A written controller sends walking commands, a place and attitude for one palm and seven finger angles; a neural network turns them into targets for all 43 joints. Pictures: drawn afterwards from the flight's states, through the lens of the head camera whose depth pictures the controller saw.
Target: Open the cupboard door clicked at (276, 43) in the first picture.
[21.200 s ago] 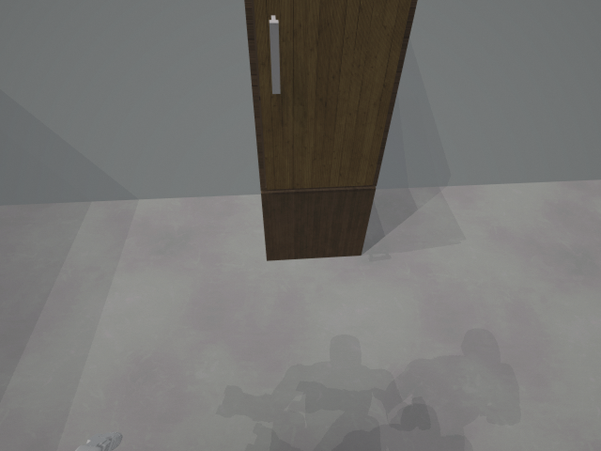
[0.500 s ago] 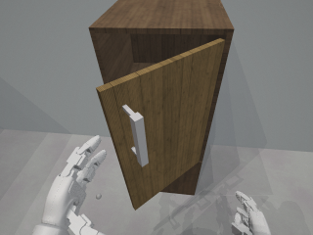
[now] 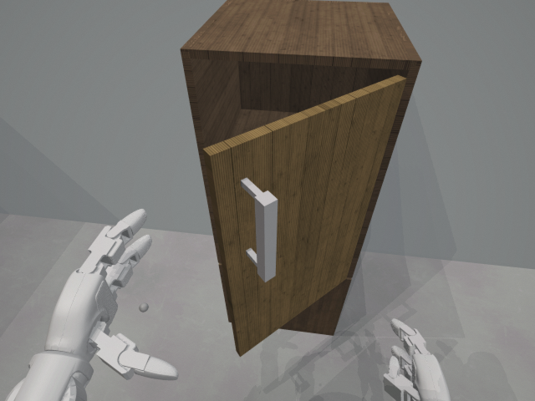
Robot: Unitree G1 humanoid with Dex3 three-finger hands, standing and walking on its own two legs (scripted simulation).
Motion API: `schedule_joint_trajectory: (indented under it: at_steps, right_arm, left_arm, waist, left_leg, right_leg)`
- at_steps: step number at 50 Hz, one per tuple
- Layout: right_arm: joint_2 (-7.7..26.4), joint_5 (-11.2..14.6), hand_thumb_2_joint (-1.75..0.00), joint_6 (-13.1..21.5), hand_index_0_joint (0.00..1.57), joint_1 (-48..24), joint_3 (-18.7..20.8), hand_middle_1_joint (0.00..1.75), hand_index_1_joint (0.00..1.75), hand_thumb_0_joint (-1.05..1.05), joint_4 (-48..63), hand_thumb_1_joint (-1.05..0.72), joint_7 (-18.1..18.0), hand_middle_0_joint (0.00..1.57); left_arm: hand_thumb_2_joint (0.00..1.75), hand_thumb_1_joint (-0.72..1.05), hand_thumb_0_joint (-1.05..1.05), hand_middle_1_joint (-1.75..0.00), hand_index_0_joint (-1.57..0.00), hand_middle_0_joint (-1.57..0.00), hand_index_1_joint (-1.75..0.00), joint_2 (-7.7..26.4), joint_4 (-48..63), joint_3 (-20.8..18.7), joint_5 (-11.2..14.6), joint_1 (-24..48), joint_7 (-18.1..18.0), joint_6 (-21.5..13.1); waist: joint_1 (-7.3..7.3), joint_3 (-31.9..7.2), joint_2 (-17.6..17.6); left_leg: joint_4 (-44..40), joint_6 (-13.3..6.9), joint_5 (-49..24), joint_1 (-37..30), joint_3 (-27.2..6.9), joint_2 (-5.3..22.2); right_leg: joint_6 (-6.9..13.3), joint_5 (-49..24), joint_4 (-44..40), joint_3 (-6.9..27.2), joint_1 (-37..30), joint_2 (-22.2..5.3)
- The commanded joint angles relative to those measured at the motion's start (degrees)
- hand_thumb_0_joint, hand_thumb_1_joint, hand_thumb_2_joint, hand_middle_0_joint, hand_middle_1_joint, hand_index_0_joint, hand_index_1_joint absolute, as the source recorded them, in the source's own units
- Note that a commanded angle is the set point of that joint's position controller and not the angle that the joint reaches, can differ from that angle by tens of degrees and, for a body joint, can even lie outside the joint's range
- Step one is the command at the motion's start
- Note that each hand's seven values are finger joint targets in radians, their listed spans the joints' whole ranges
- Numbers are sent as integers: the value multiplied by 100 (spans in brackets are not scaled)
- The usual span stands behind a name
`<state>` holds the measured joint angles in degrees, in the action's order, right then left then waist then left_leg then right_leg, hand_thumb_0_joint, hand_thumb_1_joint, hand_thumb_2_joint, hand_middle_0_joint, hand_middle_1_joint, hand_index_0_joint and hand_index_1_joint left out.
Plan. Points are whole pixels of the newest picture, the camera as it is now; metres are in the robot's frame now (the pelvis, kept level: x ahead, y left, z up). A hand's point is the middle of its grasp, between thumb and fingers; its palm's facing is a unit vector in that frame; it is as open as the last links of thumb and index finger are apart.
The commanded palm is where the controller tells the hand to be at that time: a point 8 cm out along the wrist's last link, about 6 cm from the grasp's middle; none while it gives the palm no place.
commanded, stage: draw the hand back to the body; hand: left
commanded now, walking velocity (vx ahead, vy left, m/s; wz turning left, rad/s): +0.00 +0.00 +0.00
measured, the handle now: (258, 232) +0.32 +0.06 +0.12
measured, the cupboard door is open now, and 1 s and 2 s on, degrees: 44 44 44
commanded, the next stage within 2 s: step back with the hand held close in 1.02 s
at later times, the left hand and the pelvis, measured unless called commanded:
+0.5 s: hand (94, 259) +0.22 +0.24 +0.16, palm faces +0.35 -0.86 -0.37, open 10.8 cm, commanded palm +0.18 +0.29 +0.18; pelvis +0.03 +0.01 +0.02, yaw -2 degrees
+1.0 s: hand (101, 248) +0.24 +0.24 +0.17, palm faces +0.41 -0.82 -0.40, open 7.5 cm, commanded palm +0.19 +0.28 +0.19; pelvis +0.04 -0.01 +0.02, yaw -2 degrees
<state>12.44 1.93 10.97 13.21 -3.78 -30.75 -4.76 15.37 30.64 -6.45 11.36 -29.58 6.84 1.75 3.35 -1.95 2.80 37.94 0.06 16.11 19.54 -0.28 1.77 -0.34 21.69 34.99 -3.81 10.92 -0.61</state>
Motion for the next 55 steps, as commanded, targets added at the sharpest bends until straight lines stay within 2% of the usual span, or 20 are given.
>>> schedule_joint_trajectory:
  at_steps: [1, 5, 6, 8, 10, 11, 15, 19, 20, 22, 28, 32, 36, 37, 42, 45, 48, 51, 52, 55]
  right_arm:
    - [475, -125, -90, 255, 20, -871, 172, 30, 30, 0, 932, -90, -132, 20]
    - [539, -194, -90, 123, 20, -899, 223, 30, 30, 0, 777, -90, -131, 20]
    - [530, -207, -90, 94, 20, -899, 228, 30, 30, 0, 784, -90, -133, 20]
    - [532, -225, -90, 58, 20, -922, 252, 30, 30, 0, 740, -90, -141, 20]
    - [573, -247, -90, 47, 20, -945, 271, 30, 30, 0, 673, -90, -135, 20]
    - [549, -249, -90, 34, 20, -950, 265, 30, 30, 0, 662, -90, -124, 20]
    - [611, -254, -90, -16, 20, -966, 307, 30, 30, 0, 571, -90, -97, 20]
    - [600, -248, -90, -154, 20, -971, 347, 30, 30, 0, 537, -90, -66, 20]
    - [617, -243, -90, -185, 20, -994, 368, 30, 30, 0, 510, -90, -75, 20]
    - [602, -234, -90, -263, 20, -982, 383, 30, 30, 0, 512, -90, -70, 20]
    - [617, -222, -90, -328, 20, -966, 430, 30, 30, 0, 460, -90, -59, 20]
    - [624, -214, -90, -353, 20, -973, 466, 30, 30, 0, 422, -90, -76, 20]
    - [646, -209, -90, -405, 20, -965, 496, 30, 30, 0, 423, -90, -42, 20]
    - [660, -211, -90, -422, 20, -966, 501, 30, 30, 0, 439, -90, -30, 20]
    - [637, -218, -90, -438, 20, -1017, 524, 30, 30, 0, 444, -90, -56, 20]
    - [619, -216, -90, -432, 20, -1021, 518, 30, 30, 0, 433, -90, -75, 20]
    - [578, -212, -90, -435, 20, -1034, 501, 30, 30, 0, 422, -90, -72, 20]
    - [595, -210, -90, -450, 20, -1038, 516, 30, 30, 0, 403, -90, -81, 20]
    - [595, -206, -90, -461, 20, -1046, 519, 30, 30, 0, 423, -90, -76, 20]
    - [611, -207, -90, -468, 20, -1058, 532, 30, 30, 0, 396, -90, -83, 20]
  left_arm:
    - [43, -18, 0, -30, -16, -16, -30, 436, 1191, -281, -534, 28, -896, -647]
    - [50, -5, 0, -30, -17, -17, -30, 734, 1071, -548, -748, 220, -1207, -798]
    - [51, -1, 0, -30, -17, -17, -30, 688, 1150, -522, -772, 338, -1250, -834]
    - [54, 6, 0, -30, -17, -17, -30, 790, 1117, -666, -815, 359, -1332, -882]
    - [57, 13, 0, -30, -17, -17, -30, 939, 1190, -783, -867, 452, -1395, -928]
    - [58, 17, 0, -30, -17, -17, -30, 812, 1217, -702, -863, 488, -1405, -945]
    - [64, 31, 0, -30, -18, -18, -30, 1013, 1083, -987, -883, 409, -1478, -958]
    - [70, 44, 0, -30, -18, -18, -30, 1013, 845, -1196, -826, 313, -1464, -936]
    - [72, 48, 0, -30, -19, -19, -30, 1128, 666, -1344, -825, 280, -1475, -920]
    - [75, 55, 0, -30, -19, -19, -30, 1131, 640, -1438, -804, 358, -1469, -922]
    - [84, 76, 0, -30, -19, -19, -30, 1387, 717, -1780, -792, 644, -1501, -961]
    - [90, 90, 0, -30, -20, -20, -30, 1538, 544, -2008, -749, 746, -1528, -944]
    - [90, 90, 0, -30, -20, -20, -30, 1247, 315, -1743, -735, 533, -1465, -886]
    - [90, 90, 0, -30, -20, -20, -30, 1258, 386, -1711, -744, 623, -1457, -885]
    - [90, 90, 0, -30, -20, -20, -30, 1459, 485, -1881, -750, 691, -1471, -942]
    - [90, 90, 0, -30, -20, -20, -30, 1610, 546, -2012, -753, 735, -1482, -968]
    - [90, 90, 0, -30, -20, -20, -30, 1462, 487, -1922, -740, 680, -1464, -981]
    - [90, 90, 0, -30, -20, -20, -30, 1414, 276, -1917, -712, 606, -1450, -964]
    - [90, 90, 0, -30, -20, -20, -30, 1411, 329, -1881, -717, 674, -1441, -971]
    - [90, 90, 0, -30, -20, -20, -30, 1404, 176, -1876, -718, 697, -1417, -973]
  waist:
    - [-8, 265, -168]
    - [2, 175, 37]
    - [-25, 97, 146]
    - [-4, 0, 77]
    - [17, -152, 263]
    - [-15, -105, 279]
    - [40, -141, 197]
    - [44, -73, -64]
    - [75, -21, -136]
    - [64, -54, -109]
    - [76, -226, 288]
    - [71, -199, 86]
    - [48, -182, 12]
    - [43, -193, 63]
    - [72, -294, -152]
    - [95, -333, -13]
    - [68, -189, 125]
    - [70, -103, -108]
    - [66, -100, -44]
    - [63, -7, -171]
  left_leg:
    - [-985, -94, -74, -893, -108, -93]
    - [-1259, -86, -137, -1120, -66, -57]
    - [-1323, -85, -194, -1210, -55, -54]
    - [-1402, -93, -359, -1362, -37, -38]
    - [-1466, -84, -509, -1503, -44, -30]
    - [-1528, -72, -558, -1529, -74, -16]
    - [-1601, -63, -946, -1612, -70, 4]
    - [-1625, -56, -1270, -1619, 0, 15]
    - [-1632, -63, -1287, -1604, 21, 19]
    - [-1631, -65, -1420, -1642, 51, 10]
    - [-1563, -64, -1784, -1826, 112, -6]
    - [-1517, -95, -1931, -1840, 175, -32]
    - [-1471, -132, -2165, -1914, 246, -27]
    - [-1487, -129, -2122, -1902, 244, -41]
    - [-1447, -166, -2085, -1936, 282, -76]
    - [-1426, -159, -2079, -1943, 302, -95]
    - [-1424, -155, -2001, -1943, 336, -103]
    - [-1458, -170, -1929, -1899, 334, -85]
    - [-1458, -174, -1910, -1901, 343, -92]
    - [-1460, -188, -1860, -1887, 361, -88]
  right_leg:
    - [148, -300, -1286, 118, 825, 104]
    - [148, -408, -1436, 149, 477, 93]
    - [149, -469, -1440, 155, 400, 73]
    - [148, -609, -1479, 149, 271, 83]
    - [166, -746, -1509, 166, 102, 88]
    - [163, -799, -1485, 139, 82, 88]
    - [176, -1122, -1524, 139, -142, 112]
    - [143, -1414, -1538, 113, -233, 120]
    - [146, -1450, -1584, 124, -263, 120]
    - [135, -1582, -1566, 126, -294, 111]
    - [138, -1877, -1585, 161, -368, 98]
    - [115, -2156, -1615, 164, -395, 90]
    - [70, -2429, -1616, 165, -378, 73]
    - [66, -2399, -1617, 167, -384, 71]
    - [50, -2556, -1647, 194, -421, 61]
    - [61, -2612, -1674, 213, -476, 47]
    - [48, -2564, -1715, 220, -369, 50]
    - [28, -2526, -1740, 224, -357, 48]
    - [26, -2527, -1754, 239, -352, 47]
    - [18, -2529, -1803, 243, -325, 39]
